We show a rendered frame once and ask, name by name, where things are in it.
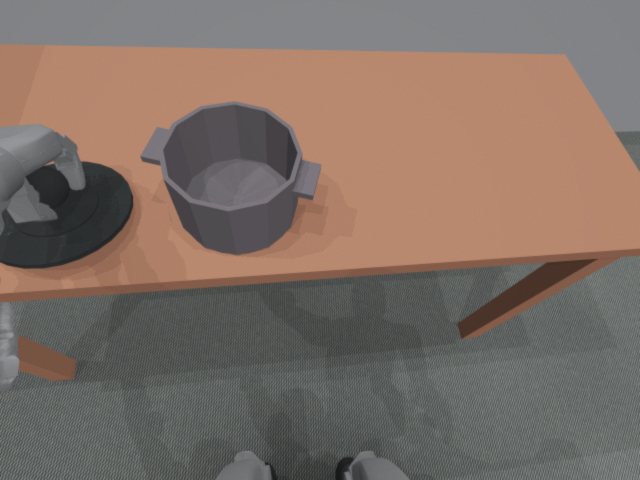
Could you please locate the knob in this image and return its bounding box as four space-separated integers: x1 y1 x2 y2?
25 166 70 209

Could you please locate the lid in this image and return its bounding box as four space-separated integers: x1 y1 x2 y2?
0 161 133 269

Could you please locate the left robot hand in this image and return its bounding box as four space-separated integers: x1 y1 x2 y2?
0 124 86 223

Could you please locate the robot left forearm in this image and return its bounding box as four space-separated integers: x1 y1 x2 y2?
0 147 25 235

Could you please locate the pot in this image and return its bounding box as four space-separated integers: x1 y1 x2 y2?
140 101 321 255

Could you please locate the left robot shin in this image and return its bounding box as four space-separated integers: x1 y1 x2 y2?
234 451 261 462

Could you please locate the right robot thigh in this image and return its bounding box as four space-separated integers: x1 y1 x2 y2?
343 458 410 480

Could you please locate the table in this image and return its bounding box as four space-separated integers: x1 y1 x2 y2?
0 44 640 381

